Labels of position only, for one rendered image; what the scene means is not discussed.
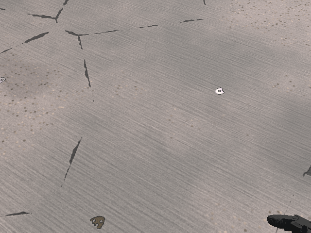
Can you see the right robot hand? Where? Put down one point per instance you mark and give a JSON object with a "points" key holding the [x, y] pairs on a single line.
{"points": [[296, 223]]}

